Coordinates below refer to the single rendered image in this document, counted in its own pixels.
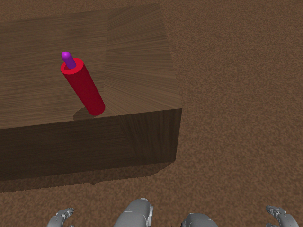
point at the left robot hand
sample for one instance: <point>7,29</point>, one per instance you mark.
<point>61,216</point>

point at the bottle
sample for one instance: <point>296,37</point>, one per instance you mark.
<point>80,80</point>

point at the right robot hand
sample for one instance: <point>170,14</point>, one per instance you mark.
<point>284,219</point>

